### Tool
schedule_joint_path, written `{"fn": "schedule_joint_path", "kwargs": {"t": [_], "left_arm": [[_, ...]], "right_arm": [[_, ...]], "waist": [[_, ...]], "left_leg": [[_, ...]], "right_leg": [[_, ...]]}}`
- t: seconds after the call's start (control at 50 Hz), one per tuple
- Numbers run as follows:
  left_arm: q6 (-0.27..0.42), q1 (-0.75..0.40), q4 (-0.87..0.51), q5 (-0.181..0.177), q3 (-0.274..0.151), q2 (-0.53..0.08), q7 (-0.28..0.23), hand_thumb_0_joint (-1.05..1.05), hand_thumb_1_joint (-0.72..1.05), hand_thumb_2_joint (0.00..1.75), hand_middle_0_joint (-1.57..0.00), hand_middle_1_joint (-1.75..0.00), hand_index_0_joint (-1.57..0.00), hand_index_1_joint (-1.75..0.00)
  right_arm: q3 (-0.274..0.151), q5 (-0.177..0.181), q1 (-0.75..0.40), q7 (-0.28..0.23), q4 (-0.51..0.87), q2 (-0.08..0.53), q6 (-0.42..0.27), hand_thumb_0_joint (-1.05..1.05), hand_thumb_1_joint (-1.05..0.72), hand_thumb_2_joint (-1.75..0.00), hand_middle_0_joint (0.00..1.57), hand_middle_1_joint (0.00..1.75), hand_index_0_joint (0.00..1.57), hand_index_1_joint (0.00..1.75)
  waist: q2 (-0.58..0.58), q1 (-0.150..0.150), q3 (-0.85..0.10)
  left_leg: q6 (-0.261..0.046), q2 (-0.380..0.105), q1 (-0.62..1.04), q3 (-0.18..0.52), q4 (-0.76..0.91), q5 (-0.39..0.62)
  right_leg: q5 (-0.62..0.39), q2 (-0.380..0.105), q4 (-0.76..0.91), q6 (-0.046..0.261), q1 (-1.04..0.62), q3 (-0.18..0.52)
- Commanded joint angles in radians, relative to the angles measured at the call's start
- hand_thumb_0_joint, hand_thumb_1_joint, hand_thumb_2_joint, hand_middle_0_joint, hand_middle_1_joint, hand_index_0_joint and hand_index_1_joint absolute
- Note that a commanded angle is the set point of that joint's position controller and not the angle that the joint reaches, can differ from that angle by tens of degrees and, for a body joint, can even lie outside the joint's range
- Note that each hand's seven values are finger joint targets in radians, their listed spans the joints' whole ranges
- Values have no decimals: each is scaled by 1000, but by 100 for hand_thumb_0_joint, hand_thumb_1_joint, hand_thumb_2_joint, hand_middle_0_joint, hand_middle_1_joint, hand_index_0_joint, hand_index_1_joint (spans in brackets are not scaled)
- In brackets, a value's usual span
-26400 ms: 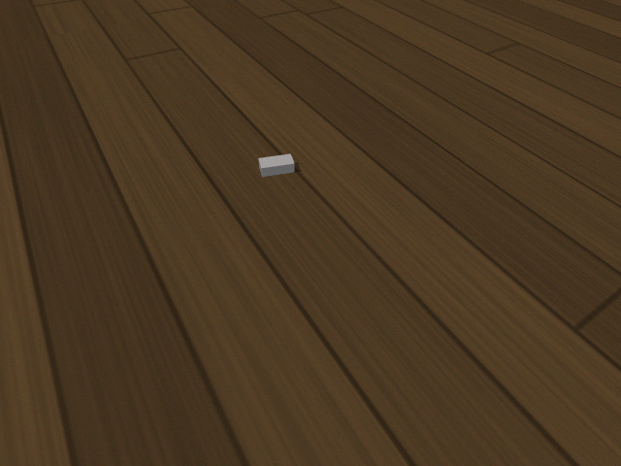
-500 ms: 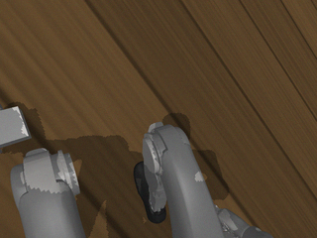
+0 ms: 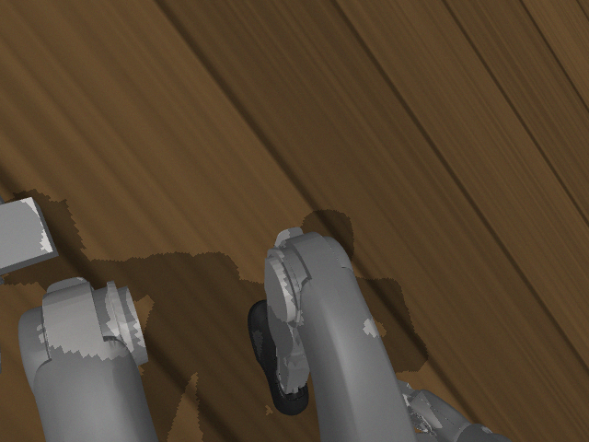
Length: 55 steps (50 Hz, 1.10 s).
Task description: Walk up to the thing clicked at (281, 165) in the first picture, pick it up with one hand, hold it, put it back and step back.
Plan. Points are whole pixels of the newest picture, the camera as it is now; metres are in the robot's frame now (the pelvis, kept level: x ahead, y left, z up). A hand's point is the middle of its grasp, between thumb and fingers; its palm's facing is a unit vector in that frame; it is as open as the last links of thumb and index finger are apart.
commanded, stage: close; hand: left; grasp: from above
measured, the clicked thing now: out of the picture +0.38 +0.30 -0.27
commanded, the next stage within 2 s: settle in 0.06 s
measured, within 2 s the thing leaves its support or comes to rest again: leaves its support in 0.58 s
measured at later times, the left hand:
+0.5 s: hand out of the picture +0.38 +0.29 -0.24, palm faces -0.43 -0.20 -0.88, open 11.1 cm
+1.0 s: hand out of the picture +0.36 +0.31 -0.16, palm faces -0.44 -0.16 -0.88, open 11.1 cm
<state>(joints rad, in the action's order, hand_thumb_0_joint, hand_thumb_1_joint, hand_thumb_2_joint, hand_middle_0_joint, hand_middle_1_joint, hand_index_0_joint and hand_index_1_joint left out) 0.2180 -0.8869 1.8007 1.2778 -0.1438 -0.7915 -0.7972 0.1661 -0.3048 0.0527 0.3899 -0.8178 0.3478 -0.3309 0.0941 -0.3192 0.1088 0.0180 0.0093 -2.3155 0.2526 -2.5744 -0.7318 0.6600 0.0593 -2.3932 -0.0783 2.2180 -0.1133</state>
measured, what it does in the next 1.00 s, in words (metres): stands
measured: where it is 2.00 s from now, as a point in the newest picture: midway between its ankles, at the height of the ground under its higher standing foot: (212, 411)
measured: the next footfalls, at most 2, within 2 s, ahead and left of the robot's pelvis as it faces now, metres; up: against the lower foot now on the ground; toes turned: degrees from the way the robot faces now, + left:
none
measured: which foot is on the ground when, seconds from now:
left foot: down 0.00-1.00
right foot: down 0.00-1.00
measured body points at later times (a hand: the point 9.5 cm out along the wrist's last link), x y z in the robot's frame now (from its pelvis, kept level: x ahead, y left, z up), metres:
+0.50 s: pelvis +0.00 +0.00 +0.00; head +0.24 +0.12 +0.36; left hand +0.40 +0.30 -0.19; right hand +0.07 -0.26 -0.07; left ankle +0.06 +0.13 -0.26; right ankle +0.12 -0.13 -0.26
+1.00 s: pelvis +0.00 -0.01 +0.04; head +0.22 +0.08 +0.42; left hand +0.38 +0.31 -0.11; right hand +0.14 -0.26 -0.08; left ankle +0.06 +0.13 -0.26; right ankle +0.12 -0.13 -0.26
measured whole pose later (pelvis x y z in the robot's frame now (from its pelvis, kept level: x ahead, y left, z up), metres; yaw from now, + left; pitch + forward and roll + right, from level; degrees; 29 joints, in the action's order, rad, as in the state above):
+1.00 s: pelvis +0.00 -0.01 +0.04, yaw +5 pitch +33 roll -8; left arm 0.13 -0.78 1.41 1.17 -0.06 -0.57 -0.51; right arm 0.01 -0.16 0.07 0.31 -0.80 0.30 -0.19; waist -0.01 -0.17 -0.08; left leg 0.02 0.01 -2.29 0.15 -2.41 -0.71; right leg 0.67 0.02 -2.31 -0.06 2.23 -0.04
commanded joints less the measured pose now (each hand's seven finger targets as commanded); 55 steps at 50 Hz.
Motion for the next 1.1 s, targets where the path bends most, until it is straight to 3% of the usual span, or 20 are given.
{"fn": "schedule_joint_path", "kwargs": {"t": [0.0, 0.2, 0.4, 0.5, 0.52, 0.56, 0.58, 0.66, 0.68, 0.72, 0.76, 0.78, 0.8, 0.84, 0.9, 0.94, 0.98, 1.02, 1.06, 1.08], "left_arm": [[-6, -216, -65, -34, -24, -221, -12, 0, 33, 80, -74, -72, -73, -73], [9, -193, -58, -30, 16, -198, 3, 0, 49, 89, -91, -79, -90, -80], [0, -209, -98, -40, -34, -230, 3, 0, 58, 99, -99, -82, -97, -84], [-2, -196, -243, -47, -85, -249, 19, 0, 59, 103, -101, -83, -98, -86], [-1, -205, -301, -50, -62, -216, 27, 0, 58, 103, -101, -82, -97, -86], [-5, -170, -383, -54, -97, -251, 33, 0, 57, 101, -99, -82, -96, -85], [-9, -150, -425, -67, -14, -122, 50, 0, 56, 98, -98, -80, -96, -83], [-35, -107, -583, -91, -14, -123, 75, 0, 48, 90, -93, -73, -90, -76], [-55, -85, -540, -95, -22, -115, 85, 0, 48, 89, -94, -71, -91, -74], [-76, -137, -535, -97, 46, -17, 110, 0, 47, 87, -93, -68, -90, -72], [-91, -182, -518, -96, 70, 8, 132, 0, 46, 86, -95, -64, -90, -70], [-95, -185, -557, -103, 63, 4, 142, 0, 43, 86, -93, -65, -88, -70], [-102, -170, -502, -107, 72, 18, 157, 0, 45, 87, -95, -64, -89, -70], [-103, -161, -522, -119, 75, 25, 184, 0, 45, 89, -95, -65, -90, -72], [-97, -184, -541, -127, 62, -7, 229, 0, 49, 94, -99, -68, -93, -74], [-84, -211, -558, -121, 71, 4, 255, 0, 52, 98, -103, -69, -96, -77], [-75, -199, -564, -110, 58, -26, 269, 0, 56, 96, -106, -70, -100, -77], [-61, -224, -596, -100, 65, -23, 284, 0, 61, 97, -108, -72, -103, -78], [-50, -216, -621, -93, 45, -47, 285, 0, 63, 97, -110, -71, -105, -77], [-45, -214, -623, -92, 48, -52, 286, 0, 65, 98, -112, -71, -106, -77]], "right_arm": [[-84, 8, 163, -12, 1, 319, -6, 0, -89, -90, 20, 30, 20, 30], [-76, 1, 145, -22, 10, 313, 0, 0, -90, -90, 20, 30, 20, 30], [-74, 4, 172, -14, 10, 301, 5, 0, -90, -90, 20, 30, 20, 30], [-115, 17, 181, -6, 5, 296, 9, 0, -90, -90, 20, 30, 20, 30], [-135, 29, 167, -7, 12, 306, 9, 0, -90, -90, 20, 30, 20, 30], [-157, 46, 174, -9, 5, 302, 18, 0, -90, -90, 20, 30, 20, 30], [-157, 55, 156, -4, 40, 274, 19, 0, -90, -90, 20, 30, 20, 30], [-202, 111, 178, -14, 8, 267, 55, 0, -90, -90, 20, 30, 20, 30], [-214, 120, 191, -17, 8, 265, 65, 0, -90, -90, 20, 30, 20, 30], [-216, 130, 202, -19, -4, 243, 82, 0, -90, -90, 20, 30, 20, 30], [-217, 137, 215, -28, -3, 232, 95, 0, -90, -90, 20, 30, 20, 30], [-225, 145, 220, -39, 5, 229, 103, 0, -90, -90, 20, 30, 20, 30], [-226, 144, 222, -43, 1, 227, 107, 0, -90, -90, 20, 30, 20, 30], [-230, 150, 228, -56, 13, 215, 115, 0, -90, -90, 20, 30, 20, 30], [-238, 157, 230, -81, 20, 210, 126, 0, -90, -90, 20, 30, 20, 30], [-242, 160, 229, -97, 26, 203, 135, 0, -91, -90, 20, 30, 20, 30], [-242, 168, 214, -117, 35, 195, 150, 0, -91, -90, 20, 30, 20, 30], [-244, 166, 217, -130, 40, 188, 158, 0, -91, -90, 20, 30, 20, 30], [-244, 168, 211, -148, 45, 182, 172, 0, -91, -90, 20, 30, 20, 30], [-242, 167, 212, -154, 50, 172, 177, 0, -90, -90, 20, 30, 20, 30]], "waist": [[-362, -40, -555], [-339, -36, -524], [-417, -15, -584], [-495, 19, -678], [-536, 34, -712], [-580, 67, -776], [-579, 63, -798], [-602, 123, -873], [-556, 115, -866], [-499, 95, -825], [-436, 81, -772], [-433, 103, -815], [-399, 94, -793], [-350, 111, -816], [-313, 121, -848], [-331, 118, -853], [-334, 140, -853], [-345, 130, -851], [-341, 151, -866], [-337, 142, -877]], "left_leg": [[-28, -18, 392, -113, 285, 142], [-29, -18, 382, -103, 292, 87], [-20, -16, 426, -111, 290, 163], [-13, -14, 486, -131, 296, 183], [-6, -14, 521, -135, 314, 194], [-2, -15, 544, -142, 326, 206], [0, -9, 567, -152, 334, 216], [-4, -10, 578, -166, 395, 213], [-9, -10, 562, -175, 375, 245], [-14, -8, 532, -183, 382, 260], [-26, -7, 497, -180, 384, 231], [-27, -5, 518, -179, 396, 239], [-31, -4, 499, -175, 399, 221], [-40, 5, 482, -192, 413, 217], [-44, 10, 491, -199, 421, 204], [-41, 12, 503, -198, 431, 189], [-37, 16, 507, -204, 450, 158], [-35, 16, 523, -211, 456, 155], [-37, 20, 522, -228, 459, 161], [-39, 19, 517, -233, 451, 163]], "right_leg": [[-167, 15, 206, 91, -297, -136], [-118, 13, 202, 93, -279, -135], [-193, 10, 171, 97, -293, -137], [-203, 8, 168, 103, -302, -124], [-205, 9, 164, 110, -289, -123], [-213, 10, 163, 115, -294, -117], [-223, 11, 171, 117, -287, -115], [-220, 7, 203, 126, -259, -96], [-255, 8, 203, 122, -259, -89], [-272, 7, 219, 119, -245, -82], [-247, 6, 246, 115, -224, -76], [-249, 1, 259, 116, -242, -70], [-234, -2, 258, 116, -240, -69], [-222, 3, 293, 113, -299, -56], [-204, -6, 308, 111, -336, -42], [-186, -11, 303, 114, -323, -40], [-149, -13, 311, 119, -314, -34], [-142, -13, 320, 121, -317, -29], [-145, -17, 339, 120, -331, -17], [-138, -14, 347, 120, -360, -3]]}}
